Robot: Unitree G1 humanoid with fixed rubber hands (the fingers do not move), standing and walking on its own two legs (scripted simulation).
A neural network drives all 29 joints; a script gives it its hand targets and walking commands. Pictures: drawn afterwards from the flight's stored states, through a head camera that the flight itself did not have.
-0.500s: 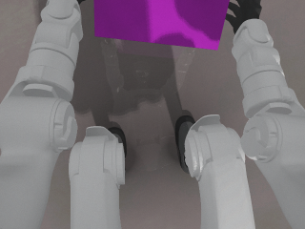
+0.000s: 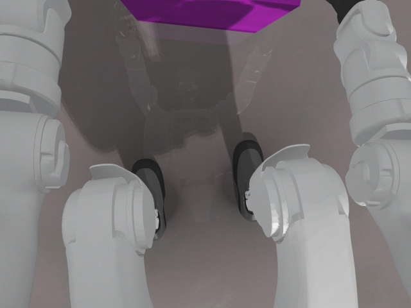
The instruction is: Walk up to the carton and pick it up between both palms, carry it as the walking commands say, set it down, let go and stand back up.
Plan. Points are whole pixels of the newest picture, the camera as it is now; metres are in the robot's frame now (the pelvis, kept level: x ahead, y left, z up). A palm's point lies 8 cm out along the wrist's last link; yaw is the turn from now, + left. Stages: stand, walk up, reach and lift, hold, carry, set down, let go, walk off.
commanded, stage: set down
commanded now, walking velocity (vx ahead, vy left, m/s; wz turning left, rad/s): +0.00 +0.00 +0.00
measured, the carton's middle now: out of the picture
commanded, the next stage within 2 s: let go in 1.28 s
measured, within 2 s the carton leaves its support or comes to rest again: neither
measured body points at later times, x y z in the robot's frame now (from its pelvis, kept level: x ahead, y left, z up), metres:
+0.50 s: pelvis -0.02 +0.00 +0.08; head +0.35 -0.02 +0.33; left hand +0.60 +0.17 -0.04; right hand +0.53 -0.25 -0.06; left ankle +0.11 +0.12 -0.34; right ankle +0.13 -0.13 -0.34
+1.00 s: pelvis +0.00 +0.00 +0.22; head +0.36 -0.03 +0.46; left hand +0.60 +0.17 +0.10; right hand +0.52 -0.26 +0.08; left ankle +0.11 +0.12 -0.34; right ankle +0.13 -0.13 -0.34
